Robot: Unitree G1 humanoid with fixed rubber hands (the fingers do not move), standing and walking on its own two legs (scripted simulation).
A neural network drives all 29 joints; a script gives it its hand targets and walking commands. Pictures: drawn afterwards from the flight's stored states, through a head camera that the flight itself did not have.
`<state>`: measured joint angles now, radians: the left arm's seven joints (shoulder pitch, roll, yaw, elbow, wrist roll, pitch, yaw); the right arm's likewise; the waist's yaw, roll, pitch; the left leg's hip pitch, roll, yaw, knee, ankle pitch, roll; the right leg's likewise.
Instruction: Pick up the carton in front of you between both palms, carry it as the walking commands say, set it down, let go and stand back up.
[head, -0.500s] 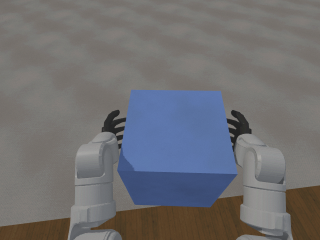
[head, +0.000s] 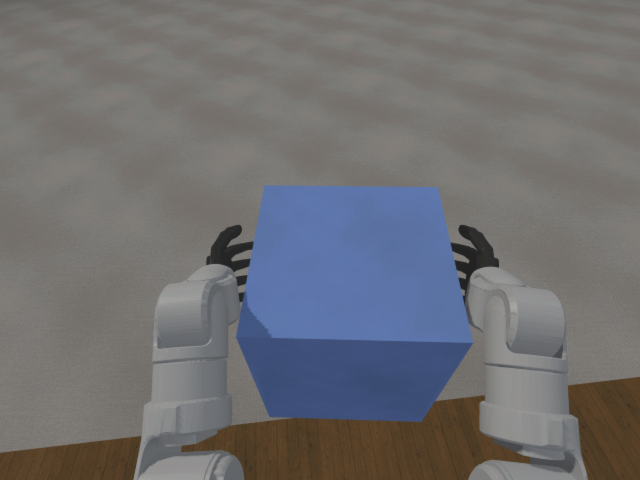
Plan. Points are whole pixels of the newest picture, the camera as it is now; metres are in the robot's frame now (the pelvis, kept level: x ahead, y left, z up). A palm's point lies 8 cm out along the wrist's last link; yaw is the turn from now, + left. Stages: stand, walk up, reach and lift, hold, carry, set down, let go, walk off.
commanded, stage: carry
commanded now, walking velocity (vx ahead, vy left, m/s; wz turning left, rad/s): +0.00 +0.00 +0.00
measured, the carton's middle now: (347, 310) +0.33 +0.00 +0.05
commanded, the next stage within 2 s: none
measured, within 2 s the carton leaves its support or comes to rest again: neither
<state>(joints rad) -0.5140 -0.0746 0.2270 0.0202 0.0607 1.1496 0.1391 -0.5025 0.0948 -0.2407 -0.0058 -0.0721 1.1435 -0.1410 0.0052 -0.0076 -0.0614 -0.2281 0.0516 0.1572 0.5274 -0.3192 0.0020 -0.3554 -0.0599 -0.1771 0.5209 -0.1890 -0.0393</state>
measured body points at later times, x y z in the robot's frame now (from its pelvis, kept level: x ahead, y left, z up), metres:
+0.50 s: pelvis -0.01 +0.00 +0.00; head -0.02 +0.00 +0.45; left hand +0.33 +0.16 +0.11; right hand +0.33 -0.15 +0.11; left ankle -0.03 +0.11 -0.73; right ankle +0.06 -0.10 -0.73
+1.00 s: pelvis -0.02 +0.00 +0.00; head -0.03 +0.00 +0.45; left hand +0.32 +0.16 +0.11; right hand +0.33 -0.15 +0.11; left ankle -0.03 +0.11 -0.73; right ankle +0.06 -0.10 -0.73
